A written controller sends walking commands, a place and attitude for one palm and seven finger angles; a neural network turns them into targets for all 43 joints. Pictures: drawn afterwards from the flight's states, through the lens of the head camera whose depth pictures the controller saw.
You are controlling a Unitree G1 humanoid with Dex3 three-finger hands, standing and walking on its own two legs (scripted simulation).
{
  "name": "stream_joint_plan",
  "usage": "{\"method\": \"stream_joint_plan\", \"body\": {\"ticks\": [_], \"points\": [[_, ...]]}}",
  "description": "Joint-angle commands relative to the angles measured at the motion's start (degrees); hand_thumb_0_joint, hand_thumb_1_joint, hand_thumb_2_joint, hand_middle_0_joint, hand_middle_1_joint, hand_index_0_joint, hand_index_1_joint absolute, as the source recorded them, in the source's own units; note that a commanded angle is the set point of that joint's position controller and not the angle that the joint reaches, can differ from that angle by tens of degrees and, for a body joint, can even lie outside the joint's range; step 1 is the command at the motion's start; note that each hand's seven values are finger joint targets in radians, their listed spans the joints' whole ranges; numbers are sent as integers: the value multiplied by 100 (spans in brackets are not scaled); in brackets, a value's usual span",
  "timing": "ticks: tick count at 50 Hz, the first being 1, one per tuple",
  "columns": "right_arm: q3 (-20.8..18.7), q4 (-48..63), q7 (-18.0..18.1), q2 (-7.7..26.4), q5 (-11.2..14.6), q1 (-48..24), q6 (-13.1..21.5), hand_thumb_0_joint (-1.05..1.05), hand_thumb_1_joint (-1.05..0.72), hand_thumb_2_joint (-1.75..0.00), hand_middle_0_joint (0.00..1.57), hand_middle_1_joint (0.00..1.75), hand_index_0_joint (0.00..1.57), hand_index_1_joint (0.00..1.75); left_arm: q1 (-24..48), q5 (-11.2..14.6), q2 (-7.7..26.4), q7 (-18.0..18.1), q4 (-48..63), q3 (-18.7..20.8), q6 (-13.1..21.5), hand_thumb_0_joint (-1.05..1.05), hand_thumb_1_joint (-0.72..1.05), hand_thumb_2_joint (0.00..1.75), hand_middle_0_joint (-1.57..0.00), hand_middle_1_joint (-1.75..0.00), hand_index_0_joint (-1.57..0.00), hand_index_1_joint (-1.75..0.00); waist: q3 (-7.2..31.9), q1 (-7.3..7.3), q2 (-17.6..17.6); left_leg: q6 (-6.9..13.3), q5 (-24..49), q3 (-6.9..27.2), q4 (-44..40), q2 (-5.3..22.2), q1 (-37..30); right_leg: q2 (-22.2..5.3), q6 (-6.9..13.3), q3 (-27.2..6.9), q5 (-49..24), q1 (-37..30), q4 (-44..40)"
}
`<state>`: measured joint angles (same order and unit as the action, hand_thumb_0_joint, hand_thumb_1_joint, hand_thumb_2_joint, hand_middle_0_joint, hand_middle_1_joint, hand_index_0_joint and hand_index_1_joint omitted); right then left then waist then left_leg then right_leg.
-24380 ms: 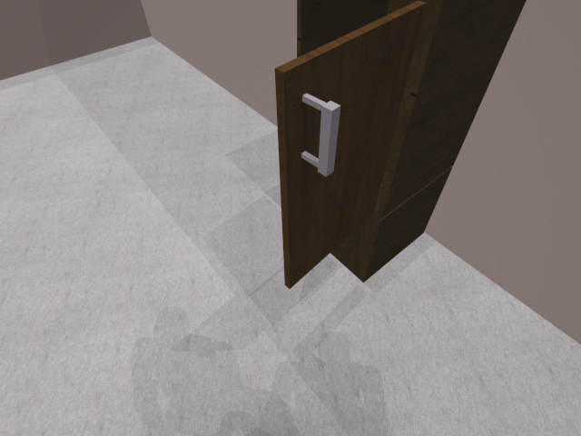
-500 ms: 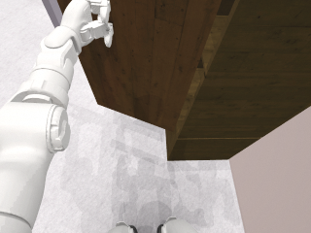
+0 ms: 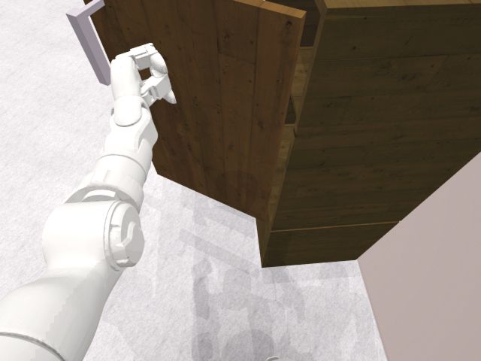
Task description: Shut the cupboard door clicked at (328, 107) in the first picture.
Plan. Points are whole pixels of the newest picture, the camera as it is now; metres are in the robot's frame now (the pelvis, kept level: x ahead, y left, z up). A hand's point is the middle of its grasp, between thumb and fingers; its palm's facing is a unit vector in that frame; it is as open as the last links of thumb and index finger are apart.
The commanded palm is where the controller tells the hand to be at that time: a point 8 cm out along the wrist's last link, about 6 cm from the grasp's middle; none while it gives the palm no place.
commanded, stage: pull the fist back off the door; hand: left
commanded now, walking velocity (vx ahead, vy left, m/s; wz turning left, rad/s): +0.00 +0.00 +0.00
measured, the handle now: (101, 43) +0.64 +0.16 +0.16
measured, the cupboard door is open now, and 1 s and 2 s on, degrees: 59 59 59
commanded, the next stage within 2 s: draw the hand back to the body in 0.44 s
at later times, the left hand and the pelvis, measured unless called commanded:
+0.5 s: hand (163, 109) +0.45 +0.05 +0.17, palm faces +0.03 -1.00 -0.07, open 3.1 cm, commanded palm +0.43 +0.11 +0.16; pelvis -0.03 -0.02 +0.01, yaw +2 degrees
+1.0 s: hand (92, 176) +0.35 +0.13 +0.17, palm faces +0.04 -1.00 +0.00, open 3.1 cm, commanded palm +0.31 +0.18 +0.18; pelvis -0.02 +0.00 +0.02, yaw +1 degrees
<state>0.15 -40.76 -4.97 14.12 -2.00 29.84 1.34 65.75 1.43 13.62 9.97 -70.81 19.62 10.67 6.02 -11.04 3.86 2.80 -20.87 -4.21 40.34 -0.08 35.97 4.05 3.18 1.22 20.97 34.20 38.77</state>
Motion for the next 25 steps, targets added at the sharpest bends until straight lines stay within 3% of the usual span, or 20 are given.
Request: {"method": "stream_joint_plan", "body": {"ticks": [1,3,4,5,6,9,11,13,15,16,18,21,22,24,25], "points": [[-381,439,73,912,67,626,257,0,-90,-90,20,30,20,30,3023,36,767,-102,2226,-519,1035,0,90,90,-130,-150,-130,-150,2633,66,-175,-14,3129,490,-59,-21,-2306,-27,-282,-110,-3546,-1175,-341],[-394,353,34,957,76,593,239,0,-90,-90,20,30,20,30,2021,-165,817,-118,1600,-492,940,0,90,90,-130,-150,-130,-150,2022,163,-362,6,2731,427,-98,-30,-2015,-26,-304,-107,-3262,-905,-430],[-392,354,24,947,95,537,190,0,-90,-90,20,30,20,30,1689,-186,601,-165,1295,-712,766,0,90,90,-130,-150,-130,-150,1706,139,-443,10,2485,372,-173,-50,-1810,-52,-310,-110,-3181,-922,-496],[-394,378,22,977,148,522,150,0,-90,-90,20,30,20,30,1472,-162,567,-208,1027,-723,572,0,90,90,-130,-150,-130,-150,1499,153,-744,18,2190,346,-254,-75,-1603,-85,-343,-126,-3083,-985,-578],[-415,428,23,960,194,461,112,0,-90,-90,20,30,20,30,1329,-99,273,-288,939,-937,383,0,90,90,-130,-150,-130,-150,1431,188,-522,4,2087,297,-334,-103,-1648,-115,-347,-139,-3025,-1047,-637],[-372,575,136,973,332,132,58,0,-90,-90,20,30,20,30,1560,311,311,-400,1181,-775,11,0,90,90,-130,-150,-130,-150,1303,263,-890,37,1559,244,-472,-166,-1522,-186,-431,-277,-2795,-1316,-917],[-374,633,206,950,338,1,100,0,-90,-90,20,30,20,30,2013,578,371,-376,1951,-686,186,0,90,90,-130,-150,-130,-150,1562,273,-902,55,1511,270,-535,-175,-1659,-210,-440,-327,-2830,-1586,-949],[-333,710,264,871,335,-263,238,0,-90,-90,20,30,20,30,2459,598,596,-294,2967,-573,668,0,90,90,-130,-150,-130,-150,2054,356,-597,68,1616,278,-485,-207,-1979,-212,-399,-387,-2966,-1807,-851],[-319,686,275,794,300,-380,384,0,-90,-90,20,30,20,30,2694,432,481,-208,3652,-878,1138,0,90,90,-130,-150,-130,-150,2367,336,-285,63,1808,315,-421,-193,-2359,-191,-340,-343,-2966,-1721,-704],[-347,642,266,776,289,-356,407,0,-90,-90,20,30,20,30,2618,356,340,-191,3817,-1129,1258,0,90,90,-130,-150,-130,-150,2440,285,-255,62,1842,367,-396,-158,-2501,-187,-341,-301,-2847,-1609,-667],[-337,577,259,781,307,-471,449,0,-90,-90,20,30,20,30,2124,151,385,-183,3547,-1165,1272,0,90,90,-130,-150,-130,-150,2345,351,-195,55,1815,370,-373,-147,-2571,-188,-368,-308,-2731,-1384,-646],[-318,460,295,814,395,-468,326,0,-90,-90,20,30,20,30,1824,86,164,-242,2236,-1409,659,0,90,90,-130,-150,-130,-150,1448,140,-861,79,1056,316,-500,-160,-1932,-276,-583,-407,-2156,-1195,-958],[-302,471,309,846,451,-525,291,0,-90,-90,20,30,20,30,1802,130,216,-258,1883,-1345,406,0,90,90,-130,-150,-130,-150,1176,150,-1011,75,799,295,-551,-166,-1710,-319,-643,-495,-1886,-1143,-1112],[-264,513,354,894,503,-617,225,0,-90,-90,20,30,20,30,1925,353,233,-280,1548,-1237,-9,0,90,90,-130,-150,-130,-150,1025,170,-1014,53,639,299,-655,-189,-1571,-364,-582,-547,-1589,-1201,-1272],[-242,536,382,894,500,-642,220,0,-90,-90,20,30,20,30,1971,488,318,-283,1466,-1051,-113,0,90,90,-130,-150,-130,-150,1088,248,-1033,35,653,321,-691,-200,-1535,-365,-536,-535,-1551,-1318,-1275]]}}
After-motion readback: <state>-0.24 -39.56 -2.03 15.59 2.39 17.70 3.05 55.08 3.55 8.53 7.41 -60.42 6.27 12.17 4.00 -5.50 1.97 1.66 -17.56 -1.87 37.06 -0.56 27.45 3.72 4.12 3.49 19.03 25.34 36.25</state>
